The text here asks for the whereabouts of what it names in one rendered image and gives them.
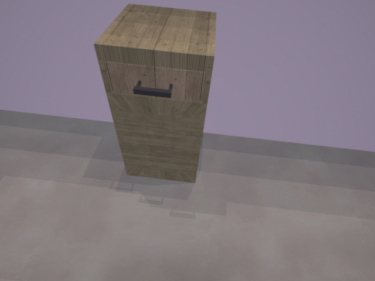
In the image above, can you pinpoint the drawer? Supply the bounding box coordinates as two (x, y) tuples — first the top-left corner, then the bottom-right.
(105, 61), (206, 102)

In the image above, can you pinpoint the handle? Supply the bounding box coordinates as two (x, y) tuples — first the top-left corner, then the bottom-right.
(133, 81), (173, 98)

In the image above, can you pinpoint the cabinet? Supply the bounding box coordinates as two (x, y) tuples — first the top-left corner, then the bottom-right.
(94, 4), (216, 183)

